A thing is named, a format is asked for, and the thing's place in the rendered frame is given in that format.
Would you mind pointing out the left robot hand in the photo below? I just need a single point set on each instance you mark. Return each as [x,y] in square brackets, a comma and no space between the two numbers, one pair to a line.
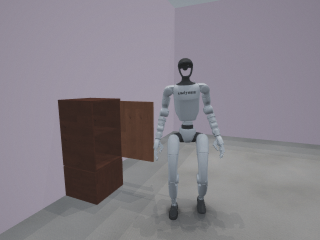
[219,141]

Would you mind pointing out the right robot upper arm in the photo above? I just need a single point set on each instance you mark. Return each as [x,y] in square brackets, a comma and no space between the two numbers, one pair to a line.
[168,91]

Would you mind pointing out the robot left foot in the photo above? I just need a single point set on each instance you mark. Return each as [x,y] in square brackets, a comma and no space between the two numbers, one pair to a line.
[201,207]

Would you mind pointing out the left robot upper arm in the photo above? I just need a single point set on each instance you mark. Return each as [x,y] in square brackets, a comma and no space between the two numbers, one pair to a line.
[206,98]

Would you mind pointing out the left robot forearm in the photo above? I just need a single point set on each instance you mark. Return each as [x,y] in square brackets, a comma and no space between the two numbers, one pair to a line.
[213,124]

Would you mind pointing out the right robot shin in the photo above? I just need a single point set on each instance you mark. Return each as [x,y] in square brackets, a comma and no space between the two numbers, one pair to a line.
[173,192]

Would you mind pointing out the cupboard door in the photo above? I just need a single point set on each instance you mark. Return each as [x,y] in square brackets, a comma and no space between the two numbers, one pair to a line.
[137,130]

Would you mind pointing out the right robot forearm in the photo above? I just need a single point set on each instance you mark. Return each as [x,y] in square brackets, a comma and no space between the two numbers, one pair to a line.
[160,126]

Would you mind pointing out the right robot hand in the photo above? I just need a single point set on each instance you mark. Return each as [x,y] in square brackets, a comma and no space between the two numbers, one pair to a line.
[156,146]

